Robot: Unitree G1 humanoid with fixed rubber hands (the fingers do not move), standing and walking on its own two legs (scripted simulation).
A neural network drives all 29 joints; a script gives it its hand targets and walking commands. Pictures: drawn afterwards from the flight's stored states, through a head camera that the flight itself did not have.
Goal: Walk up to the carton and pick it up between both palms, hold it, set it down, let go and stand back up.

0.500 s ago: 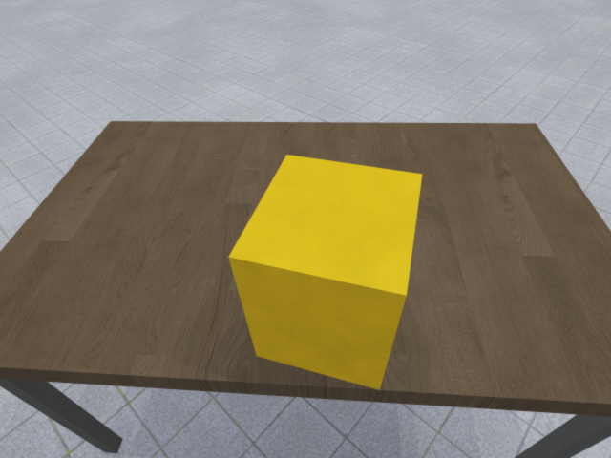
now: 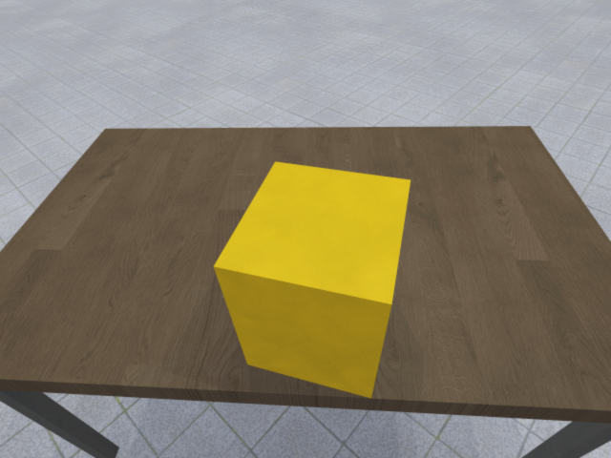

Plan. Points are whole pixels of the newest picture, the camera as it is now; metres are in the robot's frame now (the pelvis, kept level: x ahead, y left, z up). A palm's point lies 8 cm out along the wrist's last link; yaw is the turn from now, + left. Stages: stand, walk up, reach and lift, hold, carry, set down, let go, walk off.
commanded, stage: stand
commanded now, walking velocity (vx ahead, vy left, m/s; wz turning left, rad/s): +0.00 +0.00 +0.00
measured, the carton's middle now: (322, 279) +0.39 +0.02 +0.03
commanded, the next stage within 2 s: none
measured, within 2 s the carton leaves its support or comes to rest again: neither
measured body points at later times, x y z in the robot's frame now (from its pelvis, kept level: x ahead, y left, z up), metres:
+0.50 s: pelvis +0.01 -0.01 +0.00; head +0.01 -0.02 +0.45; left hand +0.07 +0.27 -0.14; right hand +0.06 -0.30 -0.15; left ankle -0.01 +0.13 -0.75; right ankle -0.01 -0.08 -0.75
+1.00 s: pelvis +0.01 -0.01 +0.00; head +0.02 -0.02 +0.45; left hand +0.07 +0.27 -0.14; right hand +0.08 -0.30 -0.14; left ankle -0.01 +0.13 -0.75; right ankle -0.01 -0.08 -0.75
